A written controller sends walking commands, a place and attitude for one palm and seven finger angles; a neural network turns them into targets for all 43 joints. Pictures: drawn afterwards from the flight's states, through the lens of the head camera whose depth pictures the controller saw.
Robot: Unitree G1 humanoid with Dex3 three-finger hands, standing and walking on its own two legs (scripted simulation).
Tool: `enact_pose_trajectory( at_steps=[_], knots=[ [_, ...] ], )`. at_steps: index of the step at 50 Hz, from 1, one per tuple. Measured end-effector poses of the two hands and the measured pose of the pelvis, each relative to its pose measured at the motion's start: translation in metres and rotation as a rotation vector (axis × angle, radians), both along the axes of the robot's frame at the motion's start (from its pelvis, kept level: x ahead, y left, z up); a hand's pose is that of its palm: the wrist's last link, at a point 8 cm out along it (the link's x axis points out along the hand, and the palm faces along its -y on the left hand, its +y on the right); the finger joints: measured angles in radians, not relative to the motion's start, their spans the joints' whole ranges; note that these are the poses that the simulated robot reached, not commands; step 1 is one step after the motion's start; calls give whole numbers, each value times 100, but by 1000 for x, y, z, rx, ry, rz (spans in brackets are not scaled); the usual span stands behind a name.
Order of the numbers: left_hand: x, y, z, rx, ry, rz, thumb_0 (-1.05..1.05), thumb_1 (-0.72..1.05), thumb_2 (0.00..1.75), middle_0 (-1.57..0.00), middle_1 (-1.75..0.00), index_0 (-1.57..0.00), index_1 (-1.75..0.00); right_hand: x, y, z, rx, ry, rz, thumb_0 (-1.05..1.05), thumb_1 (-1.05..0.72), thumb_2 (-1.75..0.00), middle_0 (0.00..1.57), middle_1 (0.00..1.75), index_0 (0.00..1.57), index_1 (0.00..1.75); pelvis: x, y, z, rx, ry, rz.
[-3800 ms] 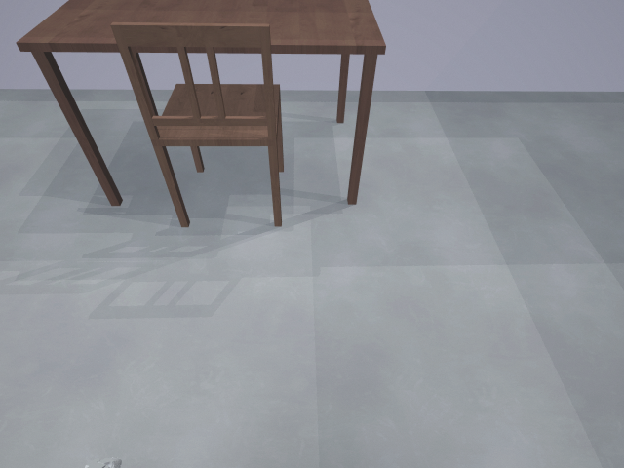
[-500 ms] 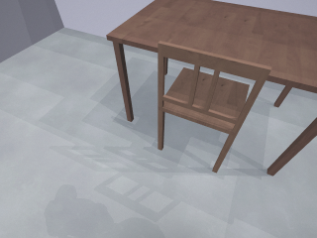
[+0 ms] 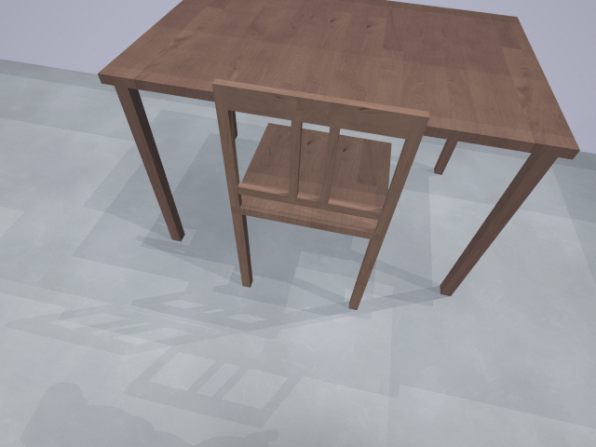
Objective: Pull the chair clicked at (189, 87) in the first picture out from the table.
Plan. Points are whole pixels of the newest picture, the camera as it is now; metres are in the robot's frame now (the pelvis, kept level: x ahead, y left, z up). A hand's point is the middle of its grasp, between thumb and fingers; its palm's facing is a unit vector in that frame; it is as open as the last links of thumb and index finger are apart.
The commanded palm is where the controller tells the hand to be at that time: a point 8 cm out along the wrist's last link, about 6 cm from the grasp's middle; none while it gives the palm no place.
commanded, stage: turn to face it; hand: left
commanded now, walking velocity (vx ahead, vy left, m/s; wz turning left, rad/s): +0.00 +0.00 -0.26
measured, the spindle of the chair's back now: (295, 160) +0.74 +0.06 -0.10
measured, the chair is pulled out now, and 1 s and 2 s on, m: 0.00 0.00 0.00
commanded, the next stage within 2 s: take the last steps up to it in 0.06 s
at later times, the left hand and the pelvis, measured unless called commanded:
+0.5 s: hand out of the picture +0.12 +0.15 -0.16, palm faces -0.13 -0.97 -0.19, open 7.4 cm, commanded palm none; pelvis +0.02 -0.02 +0.00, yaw -7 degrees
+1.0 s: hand out of the picture +0.14 +0.16 -0.19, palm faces -0.06 -0.99 -0.14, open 7.4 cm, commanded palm none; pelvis +0.17 -0.01 -0.01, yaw -8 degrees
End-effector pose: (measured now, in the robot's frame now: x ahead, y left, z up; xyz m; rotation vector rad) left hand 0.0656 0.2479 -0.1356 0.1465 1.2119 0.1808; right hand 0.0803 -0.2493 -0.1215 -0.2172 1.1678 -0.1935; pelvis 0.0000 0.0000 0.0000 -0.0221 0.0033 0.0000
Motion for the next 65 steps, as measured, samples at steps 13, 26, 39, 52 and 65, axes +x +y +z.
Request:
enact_pose_trajectory(
  at_steps=[13,26,39,52,65],
  knots=[
    [16,17,2,-13,70,-104,1,91,90,-19,-30,-20,-30,-62,34,8,20,83,-113,0,-92,-90,20,30,20,30,3,19,12,-2,-8,-100],
    [49,-53,5,-12,4,-172,1,92,90,-20,-30,-20,-30,-149,3,-26,120,341,-246,0,-91,-90,20,30,20,30,27,-23,0,10,-23,-123],
    [-1,-56,0,-32,282,-70,0,92,90,-20,-30,-20,-30,17,-12,-16,117,123,-153,0,-91,-90,20,30,19,30,99,-29,5,9,-18,-116],
    [116,-38,-16,-59,237,-82,1,91,90,-19,-30,-20,-30,134,5,-9,52,4,-140,-1,-94,-90,20,30,20,30,185,-11,0,33,-24,-137],
    [251,-70,4,32,54,-162,1,94,90,-19,-30,-20,-30,145,-11,-33,150,172,-197,0,-92,-90,20,30,20,30,249,-46,0,43,-21,-129]
  ],
)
